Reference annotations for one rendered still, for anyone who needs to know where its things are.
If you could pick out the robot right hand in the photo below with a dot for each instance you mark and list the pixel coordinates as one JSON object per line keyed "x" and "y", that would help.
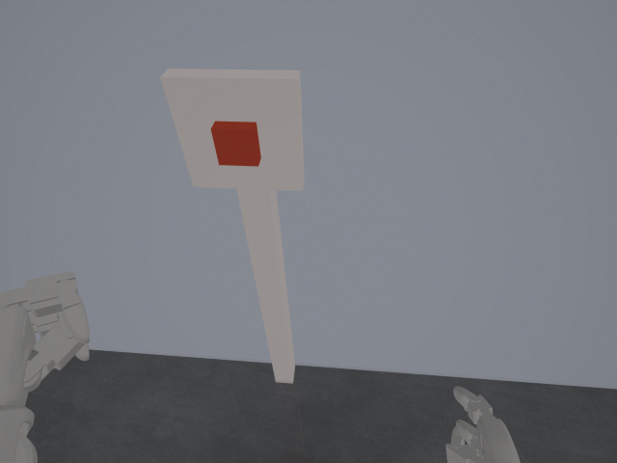
{"x": 489, "y": 443}

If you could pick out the robot left forearm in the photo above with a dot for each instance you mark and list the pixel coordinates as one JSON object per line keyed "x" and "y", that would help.
{"x": 15, "y": 423}

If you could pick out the robot left hand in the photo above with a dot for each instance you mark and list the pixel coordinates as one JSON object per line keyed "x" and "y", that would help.
{"x": 57, "y": 312}

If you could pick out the panel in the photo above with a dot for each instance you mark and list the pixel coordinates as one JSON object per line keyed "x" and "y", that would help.
{"x": 272, "y": 99}

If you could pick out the button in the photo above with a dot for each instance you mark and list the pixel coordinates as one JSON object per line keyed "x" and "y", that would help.
{"x": 236, "y": 143}

